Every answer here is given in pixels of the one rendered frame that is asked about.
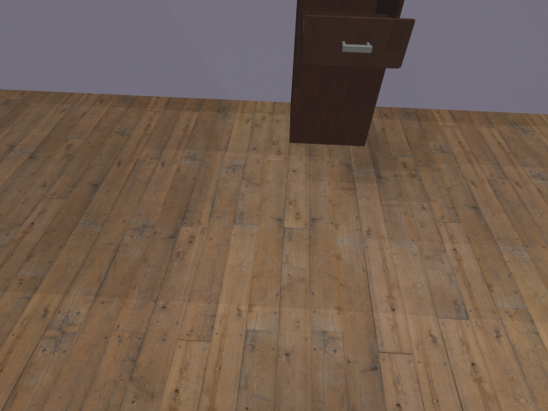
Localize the cabinet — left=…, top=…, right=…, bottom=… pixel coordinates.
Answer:
left=289, top=0, right=404, bottom=146

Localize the drawer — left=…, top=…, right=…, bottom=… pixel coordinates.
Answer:
left=301, top=11, right=415, bottom=69

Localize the handle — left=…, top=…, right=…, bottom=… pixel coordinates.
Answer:
left=342, top=41, right=372, bottom=53

